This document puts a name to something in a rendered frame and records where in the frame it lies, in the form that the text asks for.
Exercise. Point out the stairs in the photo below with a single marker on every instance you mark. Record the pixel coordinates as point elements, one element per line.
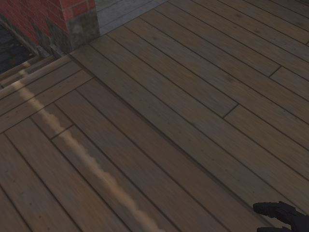
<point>13,75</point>

